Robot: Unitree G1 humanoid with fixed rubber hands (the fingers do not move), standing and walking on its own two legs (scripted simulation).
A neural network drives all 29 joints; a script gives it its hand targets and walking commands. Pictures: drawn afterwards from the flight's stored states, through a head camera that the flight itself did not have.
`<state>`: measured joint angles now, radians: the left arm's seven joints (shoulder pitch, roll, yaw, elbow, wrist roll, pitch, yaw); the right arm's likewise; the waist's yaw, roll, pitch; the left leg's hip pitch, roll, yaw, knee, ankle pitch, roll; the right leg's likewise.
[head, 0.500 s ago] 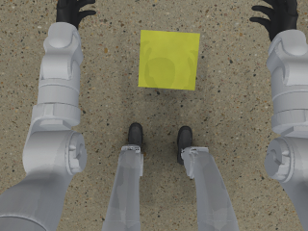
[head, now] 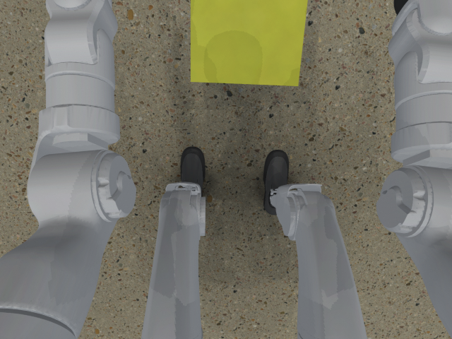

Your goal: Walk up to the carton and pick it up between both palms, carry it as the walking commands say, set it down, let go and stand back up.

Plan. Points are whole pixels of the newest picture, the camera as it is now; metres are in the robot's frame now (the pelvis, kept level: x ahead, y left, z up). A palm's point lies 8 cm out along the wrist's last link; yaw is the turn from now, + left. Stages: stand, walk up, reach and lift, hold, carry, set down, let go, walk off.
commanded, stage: reach and lift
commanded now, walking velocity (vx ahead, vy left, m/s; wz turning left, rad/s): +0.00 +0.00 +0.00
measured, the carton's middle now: (243, 38) +0.52 +0.01 -0.48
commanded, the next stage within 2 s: none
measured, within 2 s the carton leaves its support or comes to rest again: neither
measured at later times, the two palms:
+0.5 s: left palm out of the picture +0.56 +0.20 -0.29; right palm (344, 10) +0.54 -0.15 -0.30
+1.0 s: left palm (154, 15) +0.55 +0.19 -0.40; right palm (334, 18) +0.55 -0.17 -0.40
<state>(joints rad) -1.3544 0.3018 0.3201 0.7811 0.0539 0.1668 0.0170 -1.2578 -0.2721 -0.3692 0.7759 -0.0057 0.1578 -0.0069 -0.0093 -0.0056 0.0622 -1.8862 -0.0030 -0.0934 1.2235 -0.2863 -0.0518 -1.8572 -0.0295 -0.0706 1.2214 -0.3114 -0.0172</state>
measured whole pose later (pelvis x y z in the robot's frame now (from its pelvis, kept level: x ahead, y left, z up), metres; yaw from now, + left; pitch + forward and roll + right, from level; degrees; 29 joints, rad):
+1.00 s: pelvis -0.03 +0.00 -0.22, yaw -2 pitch +37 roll +0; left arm -1.66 0.45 0.21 1.15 -0.16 0.10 0.11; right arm -1.70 -0.36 -0.12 1.10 0.16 0.14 -0.17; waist 0.01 0.00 0.53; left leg -2.23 0.01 -0.09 2.12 -0.52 -0.08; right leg -2.24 0.00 -0.03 2.12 -0.51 -0.03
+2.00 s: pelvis -0.03 +0.00 -0.22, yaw -2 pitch +36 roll +0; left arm -1.70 0.38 0.15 1.22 -0.15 0.10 0.03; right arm -1.70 -0.36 -0.08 1.20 0.19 0.12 -0.08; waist 0.03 0.00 0.52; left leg -2.23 0.01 -0.09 2.13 -0.53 -0.08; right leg -2.23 0.00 -0.03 2.13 -0.52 -0.02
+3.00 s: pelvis -0.04 +0.00 -0.21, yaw -2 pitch +29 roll -1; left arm -1.66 0.33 0.27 0.96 -0.06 0.33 0.05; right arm -1.68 -0.36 -0.07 1.04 0.14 0.38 -0.12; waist 0.05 0.00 0.53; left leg -2.11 0.01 -0.09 2.15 -0.55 -0.07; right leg -2.11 0.01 -0.03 2.14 -0.53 -0.02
